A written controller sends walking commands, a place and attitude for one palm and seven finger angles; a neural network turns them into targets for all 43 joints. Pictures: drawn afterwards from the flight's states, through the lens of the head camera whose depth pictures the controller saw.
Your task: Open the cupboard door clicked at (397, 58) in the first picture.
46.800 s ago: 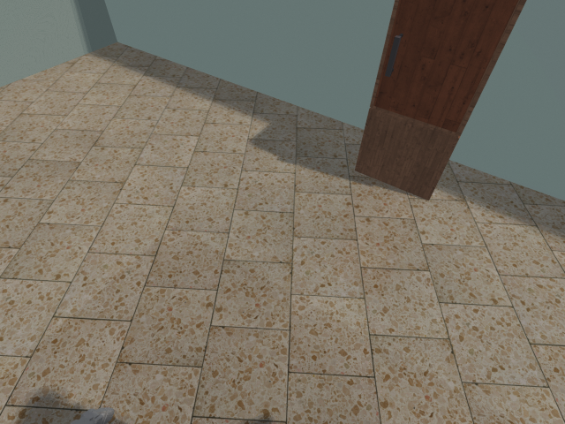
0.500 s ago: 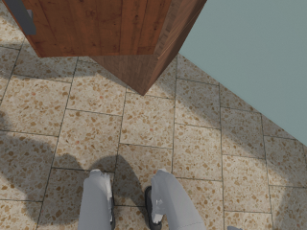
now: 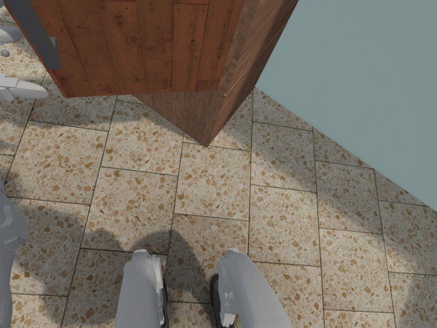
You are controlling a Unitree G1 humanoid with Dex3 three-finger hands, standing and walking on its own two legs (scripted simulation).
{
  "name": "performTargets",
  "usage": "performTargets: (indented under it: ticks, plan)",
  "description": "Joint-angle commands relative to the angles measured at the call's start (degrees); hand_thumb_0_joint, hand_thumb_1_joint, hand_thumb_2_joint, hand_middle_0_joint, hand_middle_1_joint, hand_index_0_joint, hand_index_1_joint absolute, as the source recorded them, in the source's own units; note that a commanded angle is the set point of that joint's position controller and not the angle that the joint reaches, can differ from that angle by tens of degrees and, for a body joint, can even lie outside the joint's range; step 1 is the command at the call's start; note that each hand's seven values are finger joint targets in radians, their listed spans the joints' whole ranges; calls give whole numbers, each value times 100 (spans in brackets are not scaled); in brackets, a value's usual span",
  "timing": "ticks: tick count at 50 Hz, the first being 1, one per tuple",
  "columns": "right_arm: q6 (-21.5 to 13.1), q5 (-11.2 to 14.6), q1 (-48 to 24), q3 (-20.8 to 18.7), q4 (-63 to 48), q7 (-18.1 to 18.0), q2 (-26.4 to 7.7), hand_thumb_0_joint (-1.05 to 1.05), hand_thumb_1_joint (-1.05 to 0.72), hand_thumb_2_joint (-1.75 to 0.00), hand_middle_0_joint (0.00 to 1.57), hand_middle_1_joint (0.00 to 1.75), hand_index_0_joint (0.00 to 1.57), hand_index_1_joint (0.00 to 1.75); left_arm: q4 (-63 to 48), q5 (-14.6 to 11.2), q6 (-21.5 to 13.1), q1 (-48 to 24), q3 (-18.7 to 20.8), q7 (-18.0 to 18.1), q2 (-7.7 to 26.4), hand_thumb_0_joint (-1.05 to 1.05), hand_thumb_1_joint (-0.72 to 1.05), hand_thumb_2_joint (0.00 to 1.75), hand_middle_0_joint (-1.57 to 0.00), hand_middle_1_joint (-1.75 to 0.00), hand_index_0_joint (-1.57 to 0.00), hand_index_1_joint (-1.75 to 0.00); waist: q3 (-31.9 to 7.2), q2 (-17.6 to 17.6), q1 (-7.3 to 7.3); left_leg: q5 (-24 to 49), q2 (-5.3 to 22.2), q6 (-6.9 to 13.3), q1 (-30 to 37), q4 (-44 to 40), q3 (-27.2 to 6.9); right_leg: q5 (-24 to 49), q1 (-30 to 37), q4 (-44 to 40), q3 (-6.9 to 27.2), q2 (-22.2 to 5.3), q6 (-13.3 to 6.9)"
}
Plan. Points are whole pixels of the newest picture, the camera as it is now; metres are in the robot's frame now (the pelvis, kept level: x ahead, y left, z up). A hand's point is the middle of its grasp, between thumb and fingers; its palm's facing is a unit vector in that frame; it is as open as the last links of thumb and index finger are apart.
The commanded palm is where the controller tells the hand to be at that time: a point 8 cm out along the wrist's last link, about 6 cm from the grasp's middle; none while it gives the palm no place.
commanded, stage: slide the fingers in behind the handle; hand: left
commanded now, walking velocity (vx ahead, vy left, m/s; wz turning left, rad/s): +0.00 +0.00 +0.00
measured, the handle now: (34, 19) +0.60 +0.26 +0.06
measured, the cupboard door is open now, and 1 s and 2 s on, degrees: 45 45 43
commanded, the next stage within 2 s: close the thumb around the handle in 1.04 s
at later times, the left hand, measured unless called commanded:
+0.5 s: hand (30, 56) +0.54 +0.26 +0.05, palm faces +0.12 -0.99 +0.00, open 14.0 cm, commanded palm +0.53 +0.27 +0.05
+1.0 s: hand (34, 52) +0.54 +0.25 +0.05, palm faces +0.13 -0.99 +0.00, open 14.0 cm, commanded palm +0.53 +0.27 +0.05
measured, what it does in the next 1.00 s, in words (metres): stands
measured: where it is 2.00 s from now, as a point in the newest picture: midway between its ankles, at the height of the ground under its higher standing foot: (191, 317)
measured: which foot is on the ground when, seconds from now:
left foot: down 0.00-1.00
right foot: down 0.00-1.00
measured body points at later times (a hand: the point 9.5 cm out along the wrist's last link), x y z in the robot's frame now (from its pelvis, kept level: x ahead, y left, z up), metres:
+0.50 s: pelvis +0.00 -0.01 +0.00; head +0.19 +0.05 +0.40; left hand +0.52 +0.31 +0.05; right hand +0.02 -0.28 -0.10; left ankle +0.05 +0.10 -0.58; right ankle +0.03 -0.12 -0.58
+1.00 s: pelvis +0.00 +0.00 +0.00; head +0.19 +0.05 +0.41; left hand +0.53 +0.31 +0.05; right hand +0.01 -0.27 -0.10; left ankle +0.05 +0.10 -0.58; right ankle +0.03 -0.12 -0.58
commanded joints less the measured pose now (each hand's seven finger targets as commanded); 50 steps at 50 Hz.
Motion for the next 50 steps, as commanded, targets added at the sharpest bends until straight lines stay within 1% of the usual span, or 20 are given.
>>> performTargets:
  ticks: [1, 2, 5, 8, 9, 10, 13, 18, 19, 25, 29, 30, 31, 35, 38, 39, 41, 42, 47, 50]
  plan:
    - [-39, 16, 1132, -487, -132, -113, -1251, 0, -90, -90, 20, 30, 20, 30, -1168, -153, -413, -2219, -82, -4, 1239, 0, -50, 30, -30, -120, -30, -120, -3196, 1436, -26, 2094, -17, -85, 3994, -933, -642, 1301, 222, -932, 130, 35, -148]
    - [-51, 9, 1140, -492, -102, -123, -1250, 0, -90, -90, 20, 30, 20, 30, -1216, -174, -452, -2330, -19, 28, 1290, 0, -50, 30, -30, -120, -30, -120, -3235, 1340, -54, 2101, -16, -73, 3946, -900, -634, 1327, 256, -930, 141, 34, -141]
    - [-81, -1, 1144, -480, -94, -119, -1228, 0, -90, -90, 20, 30, 20, 30, -1156, -210, -596, -2218, 200, 113, 1464, 0, -50, 30, -30, -120, -30, -120, -3233, 1218, 12, 2164, -51, -38, 3676, -804, -526, 1438, 510, -927, 220, 45, -137]
    - [-81, 3, 1096, -460, -96, -111, -1210, 0, -90, -90, 20, 30, 20, 30, -1020, -141, -642, -2237, 216, 170, 1568, 0, -50, 30, -30, -120, -30, -120, -3142, 1109, -3, 1986, -69, -4, 3337, -754, -427, 1393, 699, -938, 262, 43, -114]
    - [-77, 3, 1090, -454, -122, -107, -1206, 0, -90, -90, 20, 30, 20, 30, -1039, -114, -647, -2157, 237, 177, 1623, 0, -50, 30, -30, -120, -30, -120, -3210, 1130, 52, 2001, -82, 0, 3274, -748, -389, 1435, 831, -928, 280, 41, -114]
    - [-76, 9, 1097, -456, -129, -93, -1198, 0, -90, -90, 20, 30, 20, 30, -1033, -85, -674, -2145, 191, 179, 1572, 0, -50, 30, -30, -120, -30, -120, -3224, 1250, 67, 2030, -80, -15, 3375, -762, -416, 1422, 742, -897, 272, 47, -139]
    - [-60, 11, 1059, -458, -109, -102, -1210, 0, -90, -90, 20, 30, 20, 30, -969, -53, -619, -2342, 15, 179, 1447, 0, -50, 30, -30, -120, -30, -120, -3112, 1217, -63, 1855, -64, -6, 3298, -732, -423, 1308, 603, -918, 267, 41, -113]
    - [-70, 0, 1098, -506, -62, -116, -1229, 0, -90, -90, 20, 30, 20, 30, -1288, -136, -666, -2595, -12, 164, 1358, 0, -50, 30, -30, -120, -30, -120, -3559, 1445, -49, 2053, -62, -34, 3697, -721, -506, 1381, 517, -868, 251, 37, -136]
    - [-75, 5, 1092, -514, -46, -108, -1215, 0, -90, -90, 20, 30, 20, 30, -1251, -149, -644, -2563, -117, 164, 1187, 0, -50, 30, -30, -120, -30, -120, -3549, 1454, -63, 2028, -69, -38, 3717, -737, -504, 1359, 494, -885, 244, 40, -135]
    - [-81, -24, 1160, -512, 16, -96, -1203, 0, -90, -90, 20, 30, 20, 30, -1099, -65, -534, -2757, -296, 359, 915, 0, -50, 30, -30, -120, -30, -120, -3329, 1459, -174, 1957, -49, -43, 3823, -773, -594, 1271, 170, -868, 188, 29, -144]
    - [-54, -59, 1188, -497, -13, -93, -1188, 0, -90, -90, 20, 30, 20, 30, -1133, -6, -533, -2642, -21, 524, 1235, 0, -50, 30, -30, -120, -30, -120, -3508, 1332, -64, 2167, -70, -29, 3631, -727, -504, 1467, 563, -867, 226, 30, -137]
    - [-64, -73, 1201, -503, -14, -66, -1167, 0, -90, -90, 20, 30, 20, 30, -1232, 2, -596, -2635, -84, 539, 1116, 0, -50, 30, -30, -120, -30, -120, -3614, 1531, -36, 2329, -67, -54, 3813, -739, -533, 1522, 475, -815, 212, 32, -156]
    - [-61, -80, 1199, -518, -19, -42, -1155, 0, -90, -90, 20, 30, 20, 30, -1304, -3, -621, -2553, -63, 566, 1071, 0, -50, 30, -30, -120, -30, -120, -3717, 1532, 0, 2470, -74, -59, 3876, -719, -508, 1638, 553, -825, 215, 28, -152]
    - [-36, -59, 1188, -487, -71, -12, -1154, 0, -90, -90, 20, 30, 20, 30, -1048, 32, -634, -2247, 157, 605, 1325, 0, -50, 30, -30, -120, -30, -120, -3402, 1244, 40, 2260, -83, -29, 3427, -730, -421, 1634, 825, -850, 262, 45, -129]
    - [-14, -43, 1172, -492, -89, -17, -1148, 0, -90, -90, 20, 30, 20, 30, -1019, 38, -588, -2324, 30, 578, 1206, 0, -50, 30, -30, -120, -30, -120, -3273, 1033, -66, 2104, -86, 2, 3237, -737, -383, 1614, 888, -907, 271, 46, -89]
    - [-15, -39, 1166, -492, -95, -20, -1147, 0, -90, -90, 20, 30, 20, 30, -1073, 31, -612, -2319, 73, 557, 1285, 0, -50, 30, -30, -120, -30, -120, -3326, 1097, -18, 2112, -98, -1, 3193, -721, -357, 1651, 977, -904, 298, 43, -96]
    - [-22, -36, 1185, -518, -56, -25, -1158, 0, -90, -90, 20, 30, 20, 30, -1207, 2, -709, -2379, 56, 519, 1233, 0, -50, 30, -30, -120, -30, -120, -3495, 1231, -18, 2308, -77, -31, 3514, -743, -422, 1701, 824, -862, 267, 46, -121]
    - [-28, -40, 1178, -531, -36, -17, -1143, 0, -90, -90, 20, 30, 20, 30, -1247, -27, -734, -2416, -59, 495, 1054, 0, -50, 30, -30, -120, -30, -120, -3516, 1294, -49, 2333, -73, -45, 3633, -757, -447, 1679, 741, -871, 251, 47, -121]
    - [-25, -43, 1222, -575, 63, -19, -1160, 0, -90, -90, 20, 30, 20, 30, -1177, -111, -728, -2410, -272, 412, 691, 0, -50, 30, -30, -120, -30, -120, -3432, 1337, -110, 2334, -58, -77, 3957, -819, -551, 1549, 416, -912, 188, 35, -133]
    - [-13, -35, 1246, -558, 50, -30, -1171, 0, -90, -90, 20, 30, 20, 30, -981, -101, -643, -2328, -152, 428, 824, 0, -50, 30, -30, -120, -30, -120, -3323, 1265, -68, 2258, -73, -57, 3817, -812, -528, 1514, 442, -905, 201, 34, -142]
